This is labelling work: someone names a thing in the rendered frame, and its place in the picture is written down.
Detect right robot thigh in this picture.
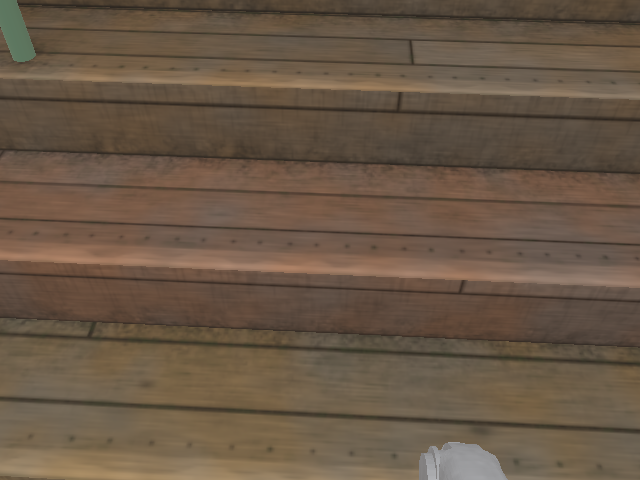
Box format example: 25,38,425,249
419,443,508,480

